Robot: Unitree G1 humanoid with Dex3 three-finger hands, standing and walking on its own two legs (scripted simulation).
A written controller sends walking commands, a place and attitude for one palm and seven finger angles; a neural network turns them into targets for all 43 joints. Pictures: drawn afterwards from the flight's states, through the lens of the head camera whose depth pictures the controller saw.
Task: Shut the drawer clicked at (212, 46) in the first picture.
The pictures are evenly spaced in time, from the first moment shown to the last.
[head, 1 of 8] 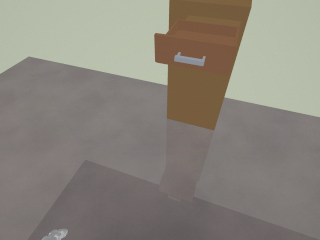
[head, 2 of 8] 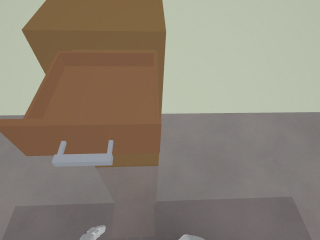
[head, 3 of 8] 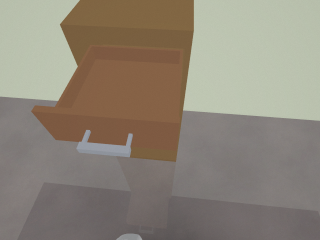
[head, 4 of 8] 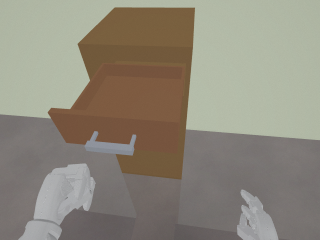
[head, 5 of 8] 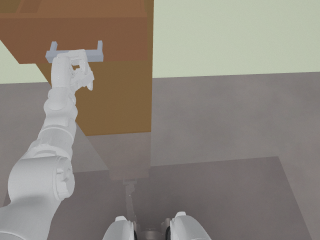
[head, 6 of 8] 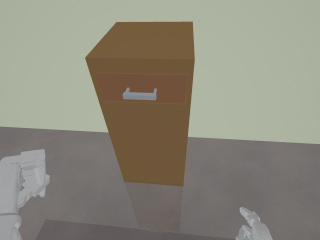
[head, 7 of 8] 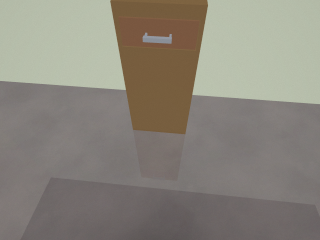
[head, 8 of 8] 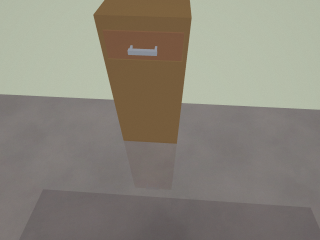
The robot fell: no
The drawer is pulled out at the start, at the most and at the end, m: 0.30 0.30 0.00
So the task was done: yes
